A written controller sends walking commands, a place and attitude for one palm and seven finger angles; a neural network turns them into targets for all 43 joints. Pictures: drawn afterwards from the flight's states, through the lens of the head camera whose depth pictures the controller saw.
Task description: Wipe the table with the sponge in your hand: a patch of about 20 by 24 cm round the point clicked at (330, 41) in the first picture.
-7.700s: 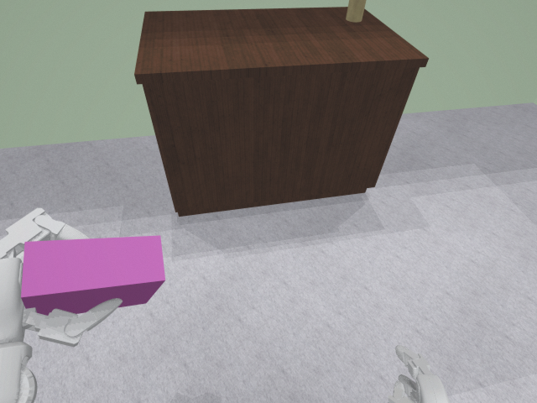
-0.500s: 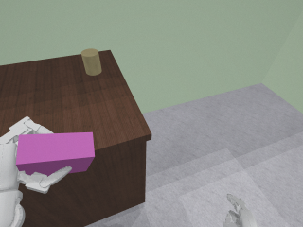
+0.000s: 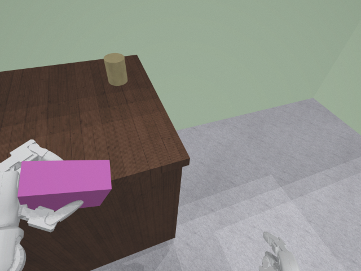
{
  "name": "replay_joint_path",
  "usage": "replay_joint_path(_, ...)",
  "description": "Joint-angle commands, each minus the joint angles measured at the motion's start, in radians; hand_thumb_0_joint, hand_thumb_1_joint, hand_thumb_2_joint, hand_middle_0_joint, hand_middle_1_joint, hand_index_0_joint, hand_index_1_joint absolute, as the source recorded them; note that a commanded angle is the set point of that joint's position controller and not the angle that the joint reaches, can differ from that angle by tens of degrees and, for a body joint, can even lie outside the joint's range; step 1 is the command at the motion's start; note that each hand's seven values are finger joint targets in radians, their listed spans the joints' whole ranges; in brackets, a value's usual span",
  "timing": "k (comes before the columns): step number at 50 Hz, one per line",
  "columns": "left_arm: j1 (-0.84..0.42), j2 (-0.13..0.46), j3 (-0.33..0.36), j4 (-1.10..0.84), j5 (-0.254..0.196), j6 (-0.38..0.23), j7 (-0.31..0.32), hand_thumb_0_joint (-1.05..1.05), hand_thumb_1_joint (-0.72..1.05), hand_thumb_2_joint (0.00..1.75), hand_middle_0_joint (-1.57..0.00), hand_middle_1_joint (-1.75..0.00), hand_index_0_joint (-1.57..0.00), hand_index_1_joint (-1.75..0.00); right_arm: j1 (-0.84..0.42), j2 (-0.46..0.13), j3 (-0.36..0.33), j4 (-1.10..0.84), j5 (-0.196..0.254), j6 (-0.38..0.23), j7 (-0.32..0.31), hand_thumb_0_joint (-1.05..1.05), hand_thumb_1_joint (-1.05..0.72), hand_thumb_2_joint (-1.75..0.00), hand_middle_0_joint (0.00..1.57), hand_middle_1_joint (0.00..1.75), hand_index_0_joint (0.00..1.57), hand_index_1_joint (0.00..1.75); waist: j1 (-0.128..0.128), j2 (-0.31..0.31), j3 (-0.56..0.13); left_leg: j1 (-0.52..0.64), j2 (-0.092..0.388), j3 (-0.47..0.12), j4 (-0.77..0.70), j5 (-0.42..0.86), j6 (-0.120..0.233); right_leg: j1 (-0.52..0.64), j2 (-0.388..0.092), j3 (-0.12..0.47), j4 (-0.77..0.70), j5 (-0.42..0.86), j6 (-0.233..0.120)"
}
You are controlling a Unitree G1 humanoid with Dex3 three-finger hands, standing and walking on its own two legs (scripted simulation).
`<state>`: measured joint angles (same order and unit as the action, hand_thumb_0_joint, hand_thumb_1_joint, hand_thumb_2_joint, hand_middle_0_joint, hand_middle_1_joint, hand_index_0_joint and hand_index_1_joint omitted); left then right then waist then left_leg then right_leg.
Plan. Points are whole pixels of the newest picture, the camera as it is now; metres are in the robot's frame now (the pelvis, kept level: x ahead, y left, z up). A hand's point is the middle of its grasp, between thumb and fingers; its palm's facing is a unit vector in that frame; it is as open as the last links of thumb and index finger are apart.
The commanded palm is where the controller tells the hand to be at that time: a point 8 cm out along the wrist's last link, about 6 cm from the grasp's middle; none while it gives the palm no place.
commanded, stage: come to a stop and stand still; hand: left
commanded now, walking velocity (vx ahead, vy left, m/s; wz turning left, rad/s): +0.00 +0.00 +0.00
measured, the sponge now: (80, 186) +0.23 +0.21 +0.13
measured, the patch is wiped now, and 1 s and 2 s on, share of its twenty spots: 0.00 0.00 0.00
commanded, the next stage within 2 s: look again from close up in 0.30 s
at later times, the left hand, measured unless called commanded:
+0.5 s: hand (55, 173) +0.24 +0.25 +0.15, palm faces +0.37 -0.86 -0.35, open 9.6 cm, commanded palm +0.18 +0.29 +0.17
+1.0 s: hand (61, 178) +0.23 +0.24 +0.14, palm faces +0.38 -0.86 -0.35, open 9.6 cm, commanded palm +0.18 +0.28 +0.17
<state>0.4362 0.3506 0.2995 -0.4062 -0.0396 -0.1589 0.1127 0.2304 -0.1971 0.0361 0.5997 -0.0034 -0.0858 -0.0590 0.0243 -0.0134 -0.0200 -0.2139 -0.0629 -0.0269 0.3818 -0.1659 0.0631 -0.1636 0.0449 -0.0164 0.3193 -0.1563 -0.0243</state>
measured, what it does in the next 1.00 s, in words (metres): stands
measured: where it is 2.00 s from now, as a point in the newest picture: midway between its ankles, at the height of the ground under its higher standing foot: outside the picture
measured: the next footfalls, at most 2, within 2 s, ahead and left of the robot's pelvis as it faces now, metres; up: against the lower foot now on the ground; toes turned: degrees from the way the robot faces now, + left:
left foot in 1.50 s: +0.14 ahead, +0.22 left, +0.00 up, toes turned -3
right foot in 1.68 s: +0.09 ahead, -0.04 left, +0.00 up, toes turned +0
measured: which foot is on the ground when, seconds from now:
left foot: down 0.00-1.00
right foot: down 0.00-1.00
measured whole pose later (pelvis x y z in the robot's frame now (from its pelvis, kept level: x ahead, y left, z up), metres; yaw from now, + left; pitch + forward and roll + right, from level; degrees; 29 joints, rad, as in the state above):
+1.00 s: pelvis +0.02 +0.00 -0.01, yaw +1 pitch +1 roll -2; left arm 0.46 0.34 0.29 -0.43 -0.04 -0.16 0.12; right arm 0.23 -0.23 0.01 0.60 0.00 -0.06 -0.05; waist 0.01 0.02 -0.05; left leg -0.27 -0.05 -0.05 0.52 -0.27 0.06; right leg -0.19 0.06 -0.04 0.41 -0.24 -0.04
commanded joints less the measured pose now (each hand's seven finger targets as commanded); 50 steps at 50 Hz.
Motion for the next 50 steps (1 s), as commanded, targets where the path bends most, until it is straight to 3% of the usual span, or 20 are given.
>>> replay_joint_path(1, -0.124, 0.166, 0.105, -0.259, -0.002, -0.076, 0.016, 0.00, 0.10, 1.30, -1.20, -1.60, -1.20, -1.60, -0.117, -0.141, -0.056, -0.169, 0.005, -0.056, -0.006, 0.00, -0.90, -0.90, 0.20, 0.30, 0.20, 0.30, 0.000, 0.105, -0.084, -0.038, 0.117, -0.102, -0.116, -0.034, -0.056, 0.079, -0.057, 0.051, 0.007, 0.031, 0.011)
replay_joint_path(9, -0.074, 0.166, 0.122, -0.248, -0.010, -0.076, 0.017, 0.00, 0.10, 1.30, -1.20, -1.60, -1.20, -1.60, -0.111, -0.139, -0.060, -0.170, 0.006, -0.051, -0.005, 0.00, -0.90, -0.90, 0.20, 0.30, 0.20, 0.30, 0.005, 0.066, -0.119, -0.012, 0.122, -0.093, -0.066, 0.137, -0.076, 0.098, -0.068, 0.047, 0.036, 0.123, 0.008)
replay_joint_path(13, -0.084, 0.159, 0.110, -0.255, -0.010, -0.075, 0.015, 0.00, 0.10, 1.30, -1.20, -1.60, -1.20, -1.60, -0.114, -0.142, -0.061, -0.170, 0.007, -0.045, -0.005, 0.00, -0.90, -0.90, 0.20, 0.30, 0.20, 0.30, 0.003, 0.106, -0.114, -0.003, 0.127, -0.094, -0.065, 0.181, -0.091, 0.085, -0.063, 0.040, 0.053, 0.121, 0.009)
replay_joint_path(17, -0.095, 0.158, 0.107, -0.263, -0.011, -0.074, 0.016, 0.00, 0.10, 1.30, -1.20, -1.60, -1.20, -1.60, -0.115, -0.141, -0.061, -0.171, 0.009, -0.041, -0.007, 0.00, -0.90, -0.90, 0.20, 0.30, 0.20, 0.30, 0.001, 0.085, -0.122, 0.010, 0.126, -0.091, -0.049, 0.212, -0.093, 0.084, -0.068, 0.041, 0.054, 0.141, 0.008)
replay_joint_path(25, -0.081, 0.177, 0.127, -0.285, -0.014, -0.073, 0.022, 0.00, 0.10, 1.30, -1.20, -1.60, -1.20, -1.60, -0.121, -0.142, -0.063, -0.170, 0.010, -0.038, -0.009, 0.00, -0.90, -0.90, 0.20, 0.30, 0.20, 0.30, 0.001, 0.100, -0.137, 0.005, 0.123, -0.093, -0.036, 0.227, -0.090, 0.101, -0.077, 0.043, 0.065, 0.154, 0.005)
replay_joint_path(29, -0.059, 0.169, 0.128, -0.263, -0.017, -0.070, 0.025, 0.00, 0.10, 1.30, -1.20, -1.60, -1.20, -1.60, -0.118, -0.138, -0.062, -0.173, 0.011, -0.035, -0.008, 0.00, -0.90, -0.90, 0.20, 0.30, 0.20, 0.30, 0.000, 0.062, -0.136, -0.007, 0.122, -0.090, -0.023, 0.205, -0.077, 0.104, -0.086, 0.054, 0.052, 0.164, 0.004)
replay_joint_path(31, -0.057, 0.163, 0.122, -0.267, -0.017, -0.070, 0.025, 0.00, 0.10, 1.30, -1.20, -1.60, -1.20, -1.60, -0.115, -0.140, -0.063, -0.171, 0.011, -0.035, -0.010, 0.00, -0.90, -0.90, 0.20, 0.30, 0.20, 0.30, -0.003, 0.078, -0.135, -0.008, 0.120, -0.086, -0.017, 0.216, -0.081, 0.102, -0.089, 0.055, 0.057, 0.173, 0.001)
replay_joint_path(38, -0.058, 0.163, 0.119, -0.248, -0.018, -0.066, 0.026, 0.00, 0.10, 1.30, -1.20, -1.60, -1.20, -1.60, -0.118, -0.141, -0.062, -0.169, 0.012, -0.033, -0.012, 0.00, -0.90, -0.90, 0.20, 0.30, 0.20, 0.30, -0.003, 0.052, -0.126, -0.015, 0.119, -0.086, -0.015, 0.155, -0.063, 0.085, -0.096, 0.069, 0.038, 0.144, 0.002)
replay_joint_path(40, -0.076, 0.164, 0.115, -0.253, -0.016, -0.065, 0.025, 0.00, 0.10, 1.30, -1.20, -1.60, -1.20, -1.60, -0.123, -0.144, -0.062, -0.168, 0.011, -0.033, -0.014, 0.00, -0.90, -0.90, 0.20, 0.30, 0.20, 0.30, -0.005, 0.071, -0.110, -0.017, 0.116, -0.084, -0.021, 0.129, -0.062, 0.066, -0.098, 0.070, 0.031, 0.118, 0.001)
replay_joint_path(44, -0.076, 0.163, 0.110, -0.236, -0.010, -0.070, 0.027, 0.00, 0.10, 1.30, -1.20, -1.60, -1.20, -1.60, -0.113, -0.145, -0.069, -0.167, 0.008, -0.032, -0.007, 0.00, -0.90, -0.90, 0.20, 0.30, 0.20, 0.30, -0.012, 0.031, -0.097, -0.058, 0.094, -0.071, 0.035, -0.015, -0.031, 0.050, -0.148, 0.132, -0.010, -0.012, -0.016)
replay_joint_path(48, -0.078, 0.171, 0.110, -0.233, -0.010, -0.072, 0.029, 0.00, 0.10, 1.30, -1.20, -1.60, -1.20, -1.60, -0.111, -0.146, -0.074, -0.167, 0.009, -0.024, 0.002, 0.00, -0.90, -0.90, 0.20, 0.30, 0.20, 0.30, -0.021, -0.028, -0.055, -0.095, 0.077, -0.057, 0.147, -0.089, -0.023, -0.018, -0.237, 0.218, -0.050, -0.181, -0.059)
replay_joint_path(50, -0.097, 0.193, 0.124, -0.260, -0.009, -0.078, 0.034, 0.00, 0.10, 1.30, -1.20, -1.60, -1.20, -1.60, -0.114, -0.155, -0.079, -0.162, 0.011, -0.019, 0.007, 0.00, -0.90, -0.90, 0.20, 0.30, 0.20, 0.30, -0.026, -0.003, -0.051, -0.108, 0.080, -0.053, 0.192, -0.094, -0.024, -0.029, -0.276, 0.240, -0.029, -0.200, -0.082)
